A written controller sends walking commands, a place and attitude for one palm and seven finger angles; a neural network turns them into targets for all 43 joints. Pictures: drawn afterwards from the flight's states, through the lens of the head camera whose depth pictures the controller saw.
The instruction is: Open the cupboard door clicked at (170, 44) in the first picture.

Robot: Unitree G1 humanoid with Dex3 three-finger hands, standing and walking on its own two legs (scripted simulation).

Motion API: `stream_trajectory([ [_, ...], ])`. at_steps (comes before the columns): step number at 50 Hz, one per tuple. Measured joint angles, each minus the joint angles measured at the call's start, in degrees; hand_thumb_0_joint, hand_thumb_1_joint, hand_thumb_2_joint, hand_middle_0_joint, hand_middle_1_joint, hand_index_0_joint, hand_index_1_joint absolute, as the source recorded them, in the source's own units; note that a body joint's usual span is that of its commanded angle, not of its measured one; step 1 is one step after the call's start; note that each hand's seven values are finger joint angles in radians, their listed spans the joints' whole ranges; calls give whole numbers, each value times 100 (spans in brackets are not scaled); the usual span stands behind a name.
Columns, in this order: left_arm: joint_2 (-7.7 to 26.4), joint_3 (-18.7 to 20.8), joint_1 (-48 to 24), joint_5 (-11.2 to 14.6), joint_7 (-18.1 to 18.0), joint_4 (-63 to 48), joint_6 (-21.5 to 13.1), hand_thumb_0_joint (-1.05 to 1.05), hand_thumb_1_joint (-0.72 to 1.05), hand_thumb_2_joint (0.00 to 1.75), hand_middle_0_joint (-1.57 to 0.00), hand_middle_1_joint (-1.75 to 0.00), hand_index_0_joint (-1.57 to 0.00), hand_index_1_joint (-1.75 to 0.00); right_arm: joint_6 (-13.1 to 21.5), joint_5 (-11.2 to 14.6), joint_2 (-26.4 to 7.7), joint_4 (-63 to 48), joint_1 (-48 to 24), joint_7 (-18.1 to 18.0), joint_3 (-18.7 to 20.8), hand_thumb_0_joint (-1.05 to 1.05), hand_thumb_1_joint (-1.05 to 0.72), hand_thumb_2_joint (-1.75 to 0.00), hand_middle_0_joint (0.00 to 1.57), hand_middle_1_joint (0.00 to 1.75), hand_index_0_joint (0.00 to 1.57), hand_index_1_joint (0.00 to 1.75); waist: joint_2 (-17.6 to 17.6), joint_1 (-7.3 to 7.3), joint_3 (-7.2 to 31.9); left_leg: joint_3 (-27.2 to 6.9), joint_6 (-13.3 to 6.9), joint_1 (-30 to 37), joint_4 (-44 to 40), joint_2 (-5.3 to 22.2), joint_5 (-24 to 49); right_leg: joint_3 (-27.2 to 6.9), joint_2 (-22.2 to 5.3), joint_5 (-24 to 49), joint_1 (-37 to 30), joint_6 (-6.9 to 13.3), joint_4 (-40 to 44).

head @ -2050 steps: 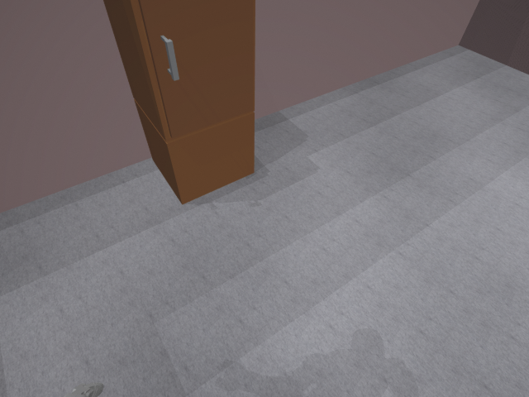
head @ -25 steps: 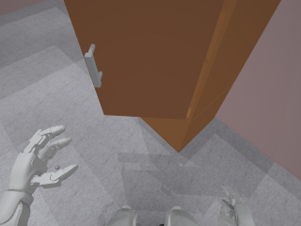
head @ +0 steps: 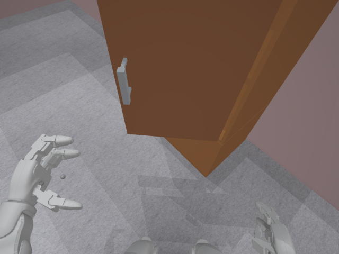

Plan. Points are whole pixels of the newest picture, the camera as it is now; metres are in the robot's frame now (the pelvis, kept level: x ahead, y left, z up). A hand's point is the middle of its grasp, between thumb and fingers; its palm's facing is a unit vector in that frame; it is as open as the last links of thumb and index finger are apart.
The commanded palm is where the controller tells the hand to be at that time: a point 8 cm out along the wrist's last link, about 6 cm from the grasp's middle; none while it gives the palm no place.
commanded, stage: raise the hand with hooked fingers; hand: left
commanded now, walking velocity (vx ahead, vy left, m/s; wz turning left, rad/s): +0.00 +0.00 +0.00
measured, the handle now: (125, 82) +0.55 +0.17 +0.05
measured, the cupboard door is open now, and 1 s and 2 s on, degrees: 44 44 44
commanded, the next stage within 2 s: move the hooked fingers beside the handle in 0.84 s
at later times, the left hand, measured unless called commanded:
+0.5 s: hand (48, 155) +0.30 +0.28 +0.07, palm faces -0.01 -1.00 -0.04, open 14.0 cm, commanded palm +0.26 +0.33 +0.07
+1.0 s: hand (56, 158) +0.29 +0.26 +0.07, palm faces +0.01 -1.00 -0.04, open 14.0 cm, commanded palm +0.27 +0.31 +0.07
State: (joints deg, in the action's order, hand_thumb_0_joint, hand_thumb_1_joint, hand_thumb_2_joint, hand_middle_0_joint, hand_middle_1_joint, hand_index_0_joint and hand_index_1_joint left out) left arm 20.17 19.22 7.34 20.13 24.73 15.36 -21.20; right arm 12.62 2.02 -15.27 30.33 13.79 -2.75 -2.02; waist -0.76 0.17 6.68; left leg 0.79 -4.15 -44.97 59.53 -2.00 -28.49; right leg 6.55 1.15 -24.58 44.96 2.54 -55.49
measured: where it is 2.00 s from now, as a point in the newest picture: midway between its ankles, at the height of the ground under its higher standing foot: outside the picture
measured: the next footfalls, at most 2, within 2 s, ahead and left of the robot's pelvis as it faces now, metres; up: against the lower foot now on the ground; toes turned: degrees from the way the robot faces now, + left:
none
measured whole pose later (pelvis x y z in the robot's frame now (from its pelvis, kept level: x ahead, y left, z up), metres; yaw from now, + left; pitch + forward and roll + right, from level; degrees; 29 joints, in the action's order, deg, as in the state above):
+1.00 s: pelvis +0.00 -0.01 +0.01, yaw +0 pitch +13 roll -2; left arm 23.9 23.8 -2.0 20.8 29.6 25.4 -18.6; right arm 10.6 2.4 -15.9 31.1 15.4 -3.3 -2.8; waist -1.1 0.4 6.1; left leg 0.7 -3.7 -42.5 56.4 -1.6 -27.1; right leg 6.4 1.8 -23.1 42.6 3.0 -52.3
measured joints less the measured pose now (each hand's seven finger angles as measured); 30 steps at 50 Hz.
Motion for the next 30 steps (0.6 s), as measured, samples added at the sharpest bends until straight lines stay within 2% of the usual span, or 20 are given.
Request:
stream_trajectory([
  [9,175,144,-457,-41,156,298,242,-1,-48,31,-30,-119,-30,-119,-84,-3,28,1,32,-15,-107,1,-90,-90,21,30,21,30,-34,-60,-66,-3,-48,123,-150,-44,63,-8,-33,75,-151,-66,185],
  [21,498,492,-971,82,476,896,347,-1,-50,30,-30,-120,-30,-120,-168,17,-104,163,258,-49,-42,1,-90,-90,21,30,21,30,-32,13,-88,22,-58,279,-379,-36,159,-46,-14,184,-299,-78,419],
  [30,409,473,-869,42,482,904,302,-1,-50,30,-30,-120,-30,-120,-190,4,-157,100,333,1,25,1,-90,-90,21,30,21,30,1,94,-86,50,-38,289,-408,-2,171,-75,21,203,-284,-48,430],
])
